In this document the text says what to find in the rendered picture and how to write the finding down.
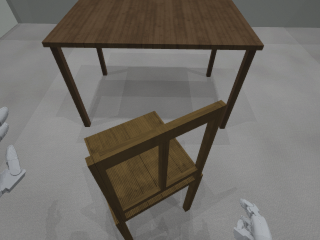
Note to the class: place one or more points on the chair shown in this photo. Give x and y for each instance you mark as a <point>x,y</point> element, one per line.
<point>139,163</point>

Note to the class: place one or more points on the robot left hand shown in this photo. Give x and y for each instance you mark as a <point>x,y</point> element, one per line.
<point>10,177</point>

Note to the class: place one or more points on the robot right hand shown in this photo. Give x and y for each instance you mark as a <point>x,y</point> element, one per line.
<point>256,228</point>

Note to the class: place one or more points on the table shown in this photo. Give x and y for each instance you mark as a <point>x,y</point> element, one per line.
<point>154,24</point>

